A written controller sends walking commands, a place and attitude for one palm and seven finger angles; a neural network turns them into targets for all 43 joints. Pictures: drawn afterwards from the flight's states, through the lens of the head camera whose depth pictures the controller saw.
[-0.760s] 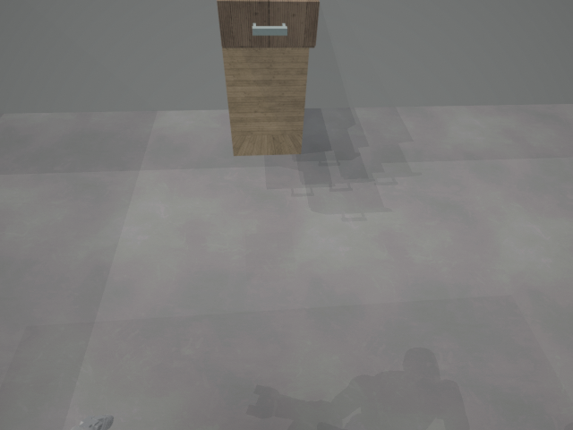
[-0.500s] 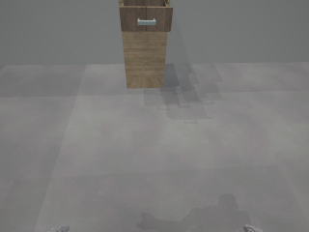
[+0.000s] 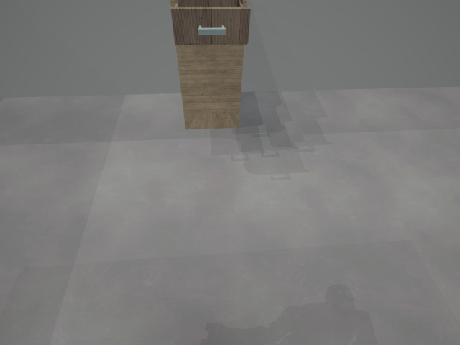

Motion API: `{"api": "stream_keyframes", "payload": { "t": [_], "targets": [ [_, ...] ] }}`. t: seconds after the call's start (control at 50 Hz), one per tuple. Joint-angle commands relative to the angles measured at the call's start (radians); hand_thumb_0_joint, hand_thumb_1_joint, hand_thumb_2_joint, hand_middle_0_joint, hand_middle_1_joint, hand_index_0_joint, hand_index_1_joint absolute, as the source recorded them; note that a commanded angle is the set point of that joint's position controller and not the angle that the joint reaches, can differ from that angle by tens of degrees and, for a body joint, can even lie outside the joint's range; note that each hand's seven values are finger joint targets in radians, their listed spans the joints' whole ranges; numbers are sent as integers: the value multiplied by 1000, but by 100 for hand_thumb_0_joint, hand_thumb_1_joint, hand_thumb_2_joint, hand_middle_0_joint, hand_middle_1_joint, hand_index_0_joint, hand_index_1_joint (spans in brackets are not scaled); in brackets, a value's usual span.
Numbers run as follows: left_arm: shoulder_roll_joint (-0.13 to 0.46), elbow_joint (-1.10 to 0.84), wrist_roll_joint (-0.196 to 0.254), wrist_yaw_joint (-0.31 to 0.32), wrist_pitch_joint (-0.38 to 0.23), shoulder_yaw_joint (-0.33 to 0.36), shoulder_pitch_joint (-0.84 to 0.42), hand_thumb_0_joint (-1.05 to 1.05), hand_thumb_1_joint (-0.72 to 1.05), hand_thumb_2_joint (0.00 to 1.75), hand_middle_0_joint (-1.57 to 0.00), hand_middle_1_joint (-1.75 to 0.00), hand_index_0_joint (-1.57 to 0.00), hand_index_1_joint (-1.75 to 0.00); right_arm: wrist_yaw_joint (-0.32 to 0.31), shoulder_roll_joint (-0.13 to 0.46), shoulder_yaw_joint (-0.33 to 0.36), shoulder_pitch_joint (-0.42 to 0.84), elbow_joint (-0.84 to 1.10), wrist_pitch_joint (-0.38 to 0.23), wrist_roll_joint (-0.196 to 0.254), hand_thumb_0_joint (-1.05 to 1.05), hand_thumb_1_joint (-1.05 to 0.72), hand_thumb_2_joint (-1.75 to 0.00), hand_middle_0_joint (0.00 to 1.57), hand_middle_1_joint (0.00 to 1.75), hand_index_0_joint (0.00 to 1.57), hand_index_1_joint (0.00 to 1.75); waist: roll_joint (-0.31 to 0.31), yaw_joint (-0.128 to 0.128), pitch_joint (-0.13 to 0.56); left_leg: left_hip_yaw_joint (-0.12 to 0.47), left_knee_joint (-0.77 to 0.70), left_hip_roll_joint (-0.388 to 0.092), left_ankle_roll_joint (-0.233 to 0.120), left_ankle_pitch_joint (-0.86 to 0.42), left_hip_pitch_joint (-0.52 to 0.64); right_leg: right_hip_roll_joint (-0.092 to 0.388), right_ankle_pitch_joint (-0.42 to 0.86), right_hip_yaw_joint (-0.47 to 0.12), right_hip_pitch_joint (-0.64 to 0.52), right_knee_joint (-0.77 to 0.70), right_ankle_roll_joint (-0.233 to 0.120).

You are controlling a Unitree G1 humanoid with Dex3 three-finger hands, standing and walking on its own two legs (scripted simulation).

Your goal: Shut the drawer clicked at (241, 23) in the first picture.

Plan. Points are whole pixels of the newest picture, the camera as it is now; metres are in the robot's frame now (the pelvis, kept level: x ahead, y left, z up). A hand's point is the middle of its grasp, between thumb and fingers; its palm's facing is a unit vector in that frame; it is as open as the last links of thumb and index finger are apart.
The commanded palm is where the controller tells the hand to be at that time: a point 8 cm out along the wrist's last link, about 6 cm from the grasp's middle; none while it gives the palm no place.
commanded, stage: stand and wait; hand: left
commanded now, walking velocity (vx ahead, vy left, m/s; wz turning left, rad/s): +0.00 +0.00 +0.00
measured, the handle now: (211, 29) +1.28 +0.14 +0.02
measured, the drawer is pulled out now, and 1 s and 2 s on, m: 0.29 0.29 0.29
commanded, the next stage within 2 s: look at it before walking up in 0.06 s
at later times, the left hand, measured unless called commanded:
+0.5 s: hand out of the picture +0.07 +0.24 -0.16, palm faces -0.04 -0.95 -0.32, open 7.4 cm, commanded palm none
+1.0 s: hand out of the picture +0.04 +0.21 -0.18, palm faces -0.05 -0.97 -0.24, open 7.4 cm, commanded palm none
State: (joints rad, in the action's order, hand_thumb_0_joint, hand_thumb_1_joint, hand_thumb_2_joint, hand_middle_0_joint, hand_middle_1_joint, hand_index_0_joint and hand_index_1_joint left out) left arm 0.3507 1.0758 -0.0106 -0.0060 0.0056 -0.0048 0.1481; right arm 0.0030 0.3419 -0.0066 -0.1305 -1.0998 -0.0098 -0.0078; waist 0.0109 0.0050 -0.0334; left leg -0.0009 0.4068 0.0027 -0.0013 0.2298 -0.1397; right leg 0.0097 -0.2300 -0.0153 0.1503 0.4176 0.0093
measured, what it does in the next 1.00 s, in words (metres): stands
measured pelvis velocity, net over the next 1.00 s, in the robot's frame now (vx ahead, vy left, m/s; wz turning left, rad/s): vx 0.02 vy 0.00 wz -0.04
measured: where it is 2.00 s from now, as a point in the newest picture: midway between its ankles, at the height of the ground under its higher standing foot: (234, 320)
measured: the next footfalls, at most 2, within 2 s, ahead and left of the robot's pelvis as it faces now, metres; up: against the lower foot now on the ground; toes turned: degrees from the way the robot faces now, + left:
left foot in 1.42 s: +0.30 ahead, +0.12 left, +0.00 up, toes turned +1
right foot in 1.90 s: +0.46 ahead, -0.16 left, +0.00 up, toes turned -25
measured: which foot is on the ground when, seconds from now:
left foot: down 0.00-1.00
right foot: down 0.00-1.00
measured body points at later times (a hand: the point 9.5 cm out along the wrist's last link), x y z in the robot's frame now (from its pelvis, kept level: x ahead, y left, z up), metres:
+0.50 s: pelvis -0.01 +0.00 +0.00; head -0.01 +0.00 +0.45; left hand +0.07 +0.29 -0.13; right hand +0.07 -0.30 -0.13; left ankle +0.00 +0.12 -0.74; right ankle +0.00 -0.13 -0.74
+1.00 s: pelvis +0.02 +0.00 -0.01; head +0.01 +0.00 +0.44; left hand +0.05 +0.26 -0.16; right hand +0.05 -0.27 -0.15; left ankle +0.00 +0.12 -0.74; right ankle +0.00 -0.13 -0.74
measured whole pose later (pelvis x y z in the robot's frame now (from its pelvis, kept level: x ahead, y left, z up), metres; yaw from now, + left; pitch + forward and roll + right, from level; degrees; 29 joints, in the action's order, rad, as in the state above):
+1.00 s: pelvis +0.02 +0.00 -0.01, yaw -3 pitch -1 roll +0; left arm 0.27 1.08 -0.02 -0.02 0.02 0.01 0.27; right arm 0.01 0.26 -0.01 -0.22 -1.10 -0.01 -0.02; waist 0.01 -0.01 0.01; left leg -0.04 0.49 -0.02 0.00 0.31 -0.17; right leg -0.02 -0.32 -0.05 0.20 0.51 -0.01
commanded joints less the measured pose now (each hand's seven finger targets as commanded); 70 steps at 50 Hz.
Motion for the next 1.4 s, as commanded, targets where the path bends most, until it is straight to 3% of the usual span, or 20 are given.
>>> {"api": "stream_keyframes", "payload": {
  "t": [0.0, 0.08, 0.76, 0.8, 0.86, 0.94, 1.04, 1.06, 1.08, 1.1, 1.12, 1.14, 1.16, 1.18, 1.22, 1.26, 1.3, 1.34, 1.36, 1.38],
  "targets": [
    [199, -64, 2, 18, -30, 39, -53, 0, 90, 90, -20, -30, -20, -30, -15, 201, 42, 61, 66, -24, -1, 0, -90, -90, 20, 30, 20, 30, -1, -7, 60, 93, -75, -115, -31, -135, -5, 110, 138, -98, -2, -72, -42],
    [199, -60, 1, 17, -29, 37, -54, 0, 90, 90, -20, -30, -20, -30, -14, 200, 42, 59, 62, -22, -1, 0, -90, -90, 20, 30, 20, 30, -9, -5, 39, 97, -87, -113, -30, -89, -14, 106, 74, -106, 21, -88, -41],
    [194, -51, -1, 16, -32, 38, -42, 0, 90, 90, -20, -30, -20, -30, -14, 200, 40, 53, 51, -24, 1, 0, -90, -90, 20, 30, 20, 30, -13, -7, 48, 97, -102, -123, -27, -123, 5, 105, 117, -102, 11, -96, -39],
    [71, -18, -3, 19, -9, 11, 35, 0, 90, 90, -20, -30, -20, -30, -8, 71, 11, -17, 22, -4, -9, 0, -90, -90, 20, 30, 20, 30, -7, -6, 50, 65, -82, -109, -7, 49, 0, 92, -89, -106, 31, -96, -24],
    [73, -25, -13, 5, 6, 23, 82, 0, 90, 90, -20, -30, -20, -30, -3, 74, 22, -59, 28, 9, -18, 0, -90, -90, 20, 30, 20, 30, 0, -9, -62, 66, -83, -98, -18, 358, -104, 67, -367, -144, 131, -100, -46],
    [35, -47, -12, -9, -8, 38, 137, 0, 90, 90, -20, -30, -20, -30, -7, 77, 38, -114, 43, -9, -16, 0, -90, -90, 20, 30, 20, 30, -33, -5, -71, 98, -53, -142, -58, 349, -84, 29, -296, -125, 173, 14, -74],
    [-34, -62, -14, -11, -36, 46, 197, 0, 90, 90, -20, -30, -20, -30, -12, 75, 62, -180, 46, -29, -7, 0, -90, -90, 20, 30, 20, 30, -137, -14, -96, 175, -52, -246, -118, 259, -45, -23, -162, -27, 232, 189, -65],
    [-44, -52, -14, -10, -43, 50, 230, 0, 90, 90, -20, -30, -20, -30, -14, 60, 62, -184, 47, -33, -7, 0, -90, -90, 20, 30, 20, 30, -108, -29, -94, 140, 18, -229, -108, 168, -75, -17, -121, -38, 177, 165, -72],
    [-36, -30, -16, -5, -50, 58, 295, 0, 90, 90, -20, -30, -20, -30, -16, 35, 60, -164, 54, -39, -6, 0, -90, -90, 20, 30, 20, 30, -39, -56, -66, 62, 154, -180, -79, 81, -150, 19, -50, -110, 63, 115, -94],
    [6, 8, -18, 5, -61, 71, 389, 0, 90, 90, -20, -30, -20, -30, -14, -12, 53, -117, 82, -47, -2, 0, -90, -90, 20, 30, 20, 30, 139, -88, -46, -75, 387, -85, -27, 60, -333, 134, 83, -306, -118, 10, -147],
    [60, 44, -14, 17, -70, 85, 499, 0, 90, 90, -20, -30, -20, -30, -8, -49, 45, -32, 129, -54, -5, 0, -90, -90, 20, 30, 20, 30, 319, -122, -56, -140, 590, -29, 8, 307, -554, 292, 303, -554, -266, -104, -240],
    [40, 59, -12, 27, -73, 81, 560, 0, 90, 90, -20, -30, -20, -30, -10, -41, 46, 53, 155, -60, -11, 0, -90, -90, 20, 30, 20, 30, 215, -153, -84, -69, 705, -59, 9, 365, -655, 332, 498, -609, -309, -92, -299],
    [17, 61, -16, 36, -72, 76, 557, 0, 90, 90, -20, -30, -20, -30, -8, -56, 49, 76, 162, -62, -10, 0, -90, -90, 20, 30, 20, 30, 111, -139, -99, -43, 743, -86, 9, 334, -699, 325, 521, -557, -326, -69, -309],
    [0, 53, -23, 42, -71, 72, 521, 0, 90, 90, -20, -30, -20, -30, -4, -66, 52, 77, 164, -62, -9, 0, -90, -90, 20, 30, 20, 30, 68, -115, -96, -24, 717, -113, 7, 328, -690, 313, 433, -500, -298, -64, -290],
    [-25, 27, -27, 42, -74, 69, 428, 0, 90, 90, -20, -30, -20, -30, 9, -92, 56, 60, 158, -51, -4, 0, -90, -90, 20, 30, 20, 30, 98, -64, -97, -32, 616, -126, 14, 278, -599, 276, 271, -410, -175, -119, -252],
    [-34, 22, -24, 39, -76, 66, 389, 0, 90, 90, -20, -30, -20, -30, 19, -116, 56, 52, 165, -42, 0, 0, -90, -90, 20, 30, 20, 30, 107, -37, -112, -56, 520, -113, 15, 174, -478, 236, 201, -334, -28, -171, -217],
    [-31, 21, -21, 36, -78, 69, 341, 0, 90, 90, -20, -30, -20, -30, 27, -127, 55, 23, 162, -46, 4, 0, -90, -90, 20, 30, 20, 30, 126, -6, -115, -93, 378, -90, 7, 79, -310, 190, 172, -250, 77, -182, -174],
    [-14, 24, -13, 32, -80, 82, 304, 0, 90, 90, -20, -30, -20, -30, 19, -113, 62, -100, 125, -55, 3, 0, -90, -90, 20, 30, 20, 30, 116, 54, -66, -150, 244, -35, 2, -28, -89, 136, 260, -171, 114, -90, -137],
    [-26, 31, -9, 30, -80, 84, 307, 0, 90, 90, -20, -30, -20, -30, 6, -85, 70, -219, 84, -61, 0, 0, -90, -90, 20, 30, 20, 30, 57, 98, 0, -141, 176, -26, -5, -53, 73, 99, 358, -137, 125, 72, -117],
    [-64, 27, -4, 25, -79, 84, 333, 0, 90, 90, -20, -30, -20, -30, -10, -19, 88, -372, 40, -66, -8, 0, -90, -90, 20, 30, 20, 30, -71, 149, 118, -39, 133, -119, -23, -21, 287, 54, 296, -103, 198, 309, -93]
  ]
}}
